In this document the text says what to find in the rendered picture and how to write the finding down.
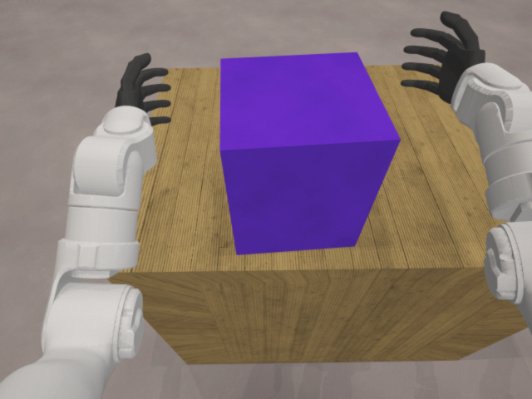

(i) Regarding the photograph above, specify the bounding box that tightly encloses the robot right forearm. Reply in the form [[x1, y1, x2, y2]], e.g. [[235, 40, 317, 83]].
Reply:
[[451, 63, 532, 222]]

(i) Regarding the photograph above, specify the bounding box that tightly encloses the carton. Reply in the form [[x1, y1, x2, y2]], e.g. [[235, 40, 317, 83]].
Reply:
[[220, 52, 401, 255]]

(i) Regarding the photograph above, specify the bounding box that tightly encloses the left robot upper arm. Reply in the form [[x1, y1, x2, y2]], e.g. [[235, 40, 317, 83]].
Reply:
[[0, 283, 144, 399]]

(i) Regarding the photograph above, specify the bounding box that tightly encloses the robot left forearm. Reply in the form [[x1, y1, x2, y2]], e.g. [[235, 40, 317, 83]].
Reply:
[[41, 106, 157, 353]]

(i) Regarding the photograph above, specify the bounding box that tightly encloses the left robot hand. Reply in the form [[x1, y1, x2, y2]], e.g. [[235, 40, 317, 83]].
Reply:
[[115, 53, 171, 126]]

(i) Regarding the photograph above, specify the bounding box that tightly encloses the pedestal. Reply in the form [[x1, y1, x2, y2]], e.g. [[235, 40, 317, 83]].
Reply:
[[108, 65, 528, 364]]

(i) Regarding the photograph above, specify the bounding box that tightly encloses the right robot hand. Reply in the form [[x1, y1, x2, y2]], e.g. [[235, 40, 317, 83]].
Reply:
[[401, 11, 485, 104]]

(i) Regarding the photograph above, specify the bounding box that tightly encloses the right robot upper arm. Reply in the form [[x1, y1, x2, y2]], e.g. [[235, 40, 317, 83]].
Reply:
[[484, 221, 532, 335]]

